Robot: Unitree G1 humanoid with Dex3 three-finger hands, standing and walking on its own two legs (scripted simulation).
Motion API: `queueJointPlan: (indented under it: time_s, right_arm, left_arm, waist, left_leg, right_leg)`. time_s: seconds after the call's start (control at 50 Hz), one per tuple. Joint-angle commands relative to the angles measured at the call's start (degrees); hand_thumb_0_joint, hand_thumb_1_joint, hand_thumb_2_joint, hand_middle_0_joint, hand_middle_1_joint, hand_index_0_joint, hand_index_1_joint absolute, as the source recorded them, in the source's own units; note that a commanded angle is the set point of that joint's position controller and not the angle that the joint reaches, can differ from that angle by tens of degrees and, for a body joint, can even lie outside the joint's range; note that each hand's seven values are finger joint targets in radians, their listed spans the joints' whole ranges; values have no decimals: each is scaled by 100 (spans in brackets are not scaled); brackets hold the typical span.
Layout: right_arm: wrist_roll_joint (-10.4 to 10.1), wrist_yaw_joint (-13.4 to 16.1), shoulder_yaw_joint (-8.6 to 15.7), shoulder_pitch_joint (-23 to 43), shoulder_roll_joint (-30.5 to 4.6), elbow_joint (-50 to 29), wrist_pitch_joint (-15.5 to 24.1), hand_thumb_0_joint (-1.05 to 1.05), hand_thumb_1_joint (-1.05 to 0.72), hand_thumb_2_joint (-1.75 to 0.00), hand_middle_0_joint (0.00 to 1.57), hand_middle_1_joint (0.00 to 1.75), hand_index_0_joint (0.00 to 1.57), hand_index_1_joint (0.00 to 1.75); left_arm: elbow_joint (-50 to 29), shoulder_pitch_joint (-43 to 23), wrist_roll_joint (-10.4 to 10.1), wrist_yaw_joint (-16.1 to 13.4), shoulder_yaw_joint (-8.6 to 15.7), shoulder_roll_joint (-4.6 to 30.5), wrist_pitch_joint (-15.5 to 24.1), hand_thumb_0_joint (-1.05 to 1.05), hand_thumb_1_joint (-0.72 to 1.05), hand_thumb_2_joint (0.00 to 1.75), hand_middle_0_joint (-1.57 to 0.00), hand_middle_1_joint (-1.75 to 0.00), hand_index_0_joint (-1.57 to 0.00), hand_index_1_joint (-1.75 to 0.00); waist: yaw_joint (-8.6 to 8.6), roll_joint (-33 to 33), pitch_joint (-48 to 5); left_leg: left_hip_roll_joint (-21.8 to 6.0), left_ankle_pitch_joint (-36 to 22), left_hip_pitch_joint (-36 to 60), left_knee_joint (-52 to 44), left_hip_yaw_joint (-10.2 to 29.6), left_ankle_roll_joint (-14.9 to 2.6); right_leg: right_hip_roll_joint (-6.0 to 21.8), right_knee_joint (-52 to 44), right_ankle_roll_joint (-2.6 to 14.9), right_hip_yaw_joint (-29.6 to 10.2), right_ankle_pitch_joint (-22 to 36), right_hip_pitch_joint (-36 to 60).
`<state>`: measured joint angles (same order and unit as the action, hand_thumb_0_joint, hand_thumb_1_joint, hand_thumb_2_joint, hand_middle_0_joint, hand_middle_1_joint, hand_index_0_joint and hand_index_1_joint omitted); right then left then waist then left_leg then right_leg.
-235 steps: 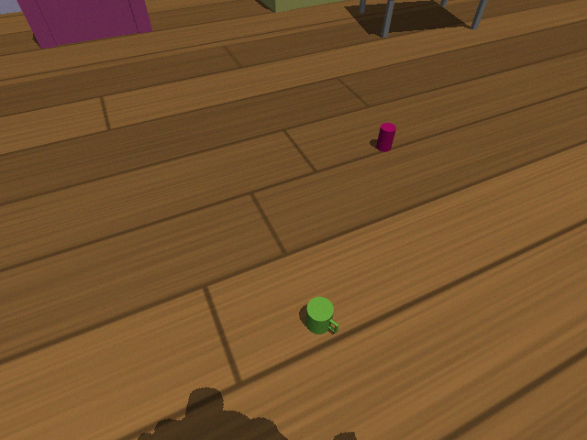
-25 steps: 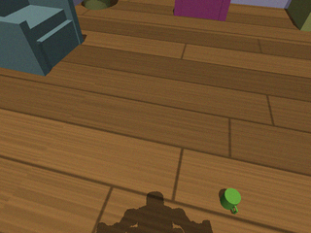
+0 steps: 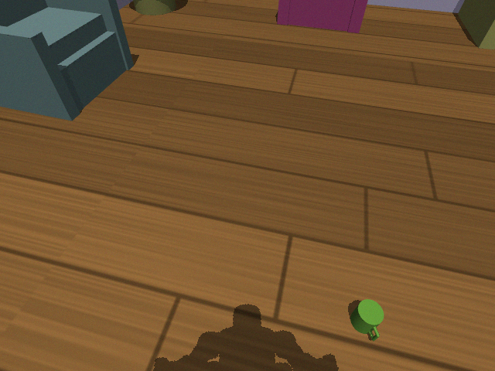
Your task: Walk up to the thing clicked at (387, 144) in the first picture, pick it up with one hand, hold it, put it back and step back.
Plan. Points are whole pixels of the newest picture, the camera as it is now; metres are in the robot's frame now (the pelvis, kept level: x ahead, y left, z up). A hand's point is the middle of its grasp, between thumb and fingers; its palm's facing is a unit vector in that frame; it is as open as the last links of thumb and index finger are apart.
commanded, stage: stand
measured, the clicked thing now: out of the picture +1.01 -1.46 -0.72
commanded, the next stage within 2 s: walk up in 0.80 s
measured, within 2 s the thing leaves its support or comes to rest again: neither
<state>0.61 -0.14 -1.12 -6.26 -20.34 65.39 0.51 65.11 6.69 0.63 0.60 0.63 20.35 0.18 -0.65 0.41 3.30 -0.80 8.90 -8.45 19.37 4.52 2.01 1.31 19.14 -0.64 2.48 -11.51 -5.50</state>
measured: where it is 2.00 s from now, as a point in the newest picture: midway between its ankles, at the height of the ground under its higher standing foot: (242, 335)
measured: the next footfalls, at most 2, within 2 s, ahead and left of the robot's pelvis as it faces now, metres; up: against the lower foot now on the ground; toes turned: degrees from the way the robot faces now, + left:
left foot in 1.06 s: +0.16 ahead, +0.17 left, +0.00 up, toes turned +5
right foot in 1.44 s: +0.32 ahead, -0.11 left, +0.00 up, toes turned -4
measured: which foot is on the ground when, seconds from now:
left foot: down 0.00-0.86, up 0.88-1.00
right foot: down 0.00-1.00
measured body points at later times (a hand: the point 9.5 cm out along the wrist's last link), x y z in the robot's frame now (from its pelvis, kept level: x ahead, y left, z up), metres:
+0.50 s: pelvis +0.01 +0.00 +0.00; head +0.02 -0.01 +0.45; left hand +0.07 +0.30 -0.13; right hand +0.08 -0.30 -0.14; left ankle +0.02 +0.14 -0.75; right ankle -0.01 -0.12 -0.75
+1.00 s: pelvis +0.04 +0.02 -0.01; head +0.04 +0.02 +0.44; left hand +0.06 +0.34 -0.13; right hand +0.12 -0.30 -0.12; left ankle +0.07 +0.15 -0.72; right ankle -0.01 -0.12 -0.75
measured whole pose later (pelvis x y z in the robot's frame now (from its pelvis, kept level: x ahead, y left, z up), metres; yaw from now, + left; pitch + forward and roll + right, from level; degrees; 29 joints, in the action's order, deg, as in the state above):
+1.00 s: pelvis +0.04 +0.02 -0.01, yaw +3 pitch -2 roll -1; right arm 2.2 -3.5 3.6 -11.8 -23.5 59.8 0.9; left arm 58.1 13.5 2.7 2.9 5.0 22.3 2.2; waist -2.7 0.4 2.9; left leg -2.7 23.3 -20.2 39.9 0.4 -1.3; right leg 2.5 21.1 1.2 4.5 -16.8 -2.5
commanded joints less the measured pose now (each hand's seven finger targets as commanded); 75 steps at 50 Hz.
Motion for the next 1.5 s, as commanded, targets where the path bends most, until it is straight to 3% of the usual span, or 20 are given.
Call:
queueJointPlan:
  time_s: [0.0,0.76,0.78,0.8,0.84,0.86,0.94,1.0,1.02,1.04,1.06,1.08,1.12,1.16,1.3,1.38,1.42,1.44,1.46,1.48]
  right_arm:
    - [-17,75,236,209,-1216,-360,108,0,-90,-90,20,30,20,30]
    - [-17,96,237,181,-1199,-447,103,0,-90,-90,20,30,20,30]
    - [58,-45,597,-190,-1591,-689,159,0,-90,-90,20,30,20,30]
    - [122,-107,621,-19,-1589,-771,160,0,-90,-90,20,30,20,30]
    - [145,-179,620,725,-1313,-1214,130,0,-90,-90,20,30,20,30]
    - [186,-180,645,736,-1318,-1279,160,0,-90,-90,20,30,20,30]
    - [109,-353,768,-214,-1358,-1221,276,0,-90,-90,20,30,20,30]
    - [183,-345,944,-1086,-1246,-1031,328,0,-90,-90,20,30,20,30]
    - [221,-276,1093,-1750,-1515,-818,341,0,-90,-90,20,30,20,30]
    - [279,-191,1233,-2167,-1968,-853,369,0,-90,-90,20,30,20,30]
    - [296,-158,1232,-2023,-2390,-1088,410,0,-90,-90,20,30,20,30]
    - [111,-170,1217,-1370,-2480,-1327,399,0,-90,-90,20,30,20,30]
    - [92,-164,1038,-723,-2057,-1599,435,0,-90,-90,20,30,20,30]
    - [80,-151,947,-731,-1802,-1677,486,0,-90,-90,20,30,20,30]
    - [70,-196,979,-874,-1929,-1882,516,0,-90,-90,20,30,20,30]
    - [50,-192,917,-690,-1846,-2012,419,0,-90,-90,20,30,20,30]
    - [15,-182,706,-1116,-1295,-2103,400,0,-90,-90,20,30,20,30]
    - [-49,-182,591,-1196,-1016,-2278,390,0,-90,-90,20,30,20,30]
    - [22,-107,739,-990,-1559,-2139,319,0,-90,-90,20,30,20,30]
    - [-39,-112,766,-974,-1675,-2021,321,0,-90,-90,20,30,20,30]
  left_arm:
    - [-327,-202,-3,-84,212,1239,123,0,90,90,-20,-30,-20,-30]
    - [-373,-185,-8,-97,235,1254,116,0,90,90,-20,-30,-20,-30]
    - [-657,178,72,51,598,1662,189,0,90,90,-20,-30,-20,-30]
    - [-603,398,120,92,639,1699,199,0,90,90,-20,-30,-20,-30]
    - [-706,735,144,98,821,2002,230,0,90,90,-20,-30,-20,-30]
    - [-826,820,180,87,866,2050,296,0,90,90,-20,-30,-20,-30]
    - [-1277,-14,227,143,838,1955,354,0,90,90,-20,-30,-20,-30]
    - [-1506,-188,175,242,736,1695,280,0,90,90,-20,-30,-20,-30]
    - [-1549,46,192,261,654,1414,243,0,90,90,-20,-30,-20,-30]
    - [-1584,393,115,272,510,994,214,0,90,90,-20,-30,-20,-30]
    - [-1651,410,97,242,510,1007,182,0,90,90,-20,-30,-20,-30]
    - [-1630,340,64,202,591,1531,158,0,90,90,-20,-30,-20,-30]
    - [-1349,962,-39,226,593,1616,186,0,90,90,-20,-30,-20,-30]
    - [-1161,1208,-5,260,630,1680,211,0,90,90,-20,-30,-20,-30]
    - [-1572,685,78,469,624,1500,243,0,90,90,-20,-30,-20,-30]
    - [-1517,1110,94,411,675,1397,321,0,90,90,-20,-30,-20,-30]
    - [-1320,2130,119,257,904,1889,451,0,90,90,-20,-30,-20,-30]
    - [-1466,2206,84,187,997,2462,500,0,90,90,-20,-30,-20,-30]
    - [-1626,1807,29,200,962,2542,482,0,90,90,-20,-30,-20,-30]
    - [-1716,1540,-55,182,901,2296,462,0,90,90,-20,-30,-20,-30]
  waist:
    - [28,9,-437]
    - [8,-19,-545]
    - [-54,-145,-1009]
    - [-227,-178,-553]
    - [-641,-1090,533]
    - [-704,-909,795]
    - [7,-1019,287]
    - [466,-653,3]
    - [720,188,-385]
    - [887,1673,-491]
    - [817,1623,-406]
    - [560,811,80]
    - [75,499,218]
    - [15,707,269]
    - [163,809,252]
    - [-189,515,-31]
    - [-641,-1209,-648]
    - [-567,-2166,-508]
    - [-507,-1259,-132]
    - [-391,-637,156]
  left_leg:
    - [-573,-764,-76,-289,393,-265]
    - [-596,-1095,108,-176,308,-280]
    - [-262,1886,-162,211,299,-658]
    - [-237,2696,-1065,410,295,-674]
    - [113,1706,-2913,2158,-509,-425]
    - [-180,1700,-3338,2648,-247,-340]
    - [-582,1572,-1792,1969,-175,-341]
    - [-69,198,389,816,-882,-233]
    - [33,353,1658,962,-748,-275]
    - [-767,2261,2079,-10,694,-645]
    - [-2007,4175,1201,-1202,3449,-1154]
    - [-2345,4514,163,-1424,3569,-1578]
    - [-2015,3361,198,-992,2299,-1569]
    - [-1629,2561,-279,-958,1263,-1349]
    - [-1366,1855,-436,-803,189,-1327]
    - [-1130,766,-621,397,-315,-1123]
    - [-445,286,-1457,3094,-903,-766]
    - [390,2099,-2935,4267,-950,-444]
    - [-71,2347,-2786,4729,-190,-425]
    - [-212,1973,-2740,4837,109,-436]
  right_leg:
    - [631,-334,143,-468,420,139]
    - [667,-296,167,-482,780,255]
    - [415,58,432,-390,-1972,681]
    - [641,8,616,-767,-2947,669]
    - [1818,-1222,1230,-2113,-3634,804]
    - [2306,-1465,1545,-2551,-3118,773]
    - [1688,-1092,1290,-1308,-2175,25]
    - [984,230,918,-221,-1543,-1312]
    - [713,1438,771,-15,-1501,-2092]
    - [2,3341,554,458,-2197,-3058]
    - [-536,4441,401,-534,-2374,-3408]
    - [-35,4556,433,-1155,-2035,-3111]
    - [271,4467,361,-1127,-1288,-3079]
    - [379,3852,231,-955,-922,-2571]
    - [407,1894,119,-165,-301,-1734]
    - [62,1228,214,355,27,-605]
    - [417,418,474,-608,-1043,1032]
    - [2030,-704,1097,-3655,-2024,1287]
    - [2473,-714,1698,-4115,-2502,414]
    - [2227,-672,1705,-3434,-2390,57]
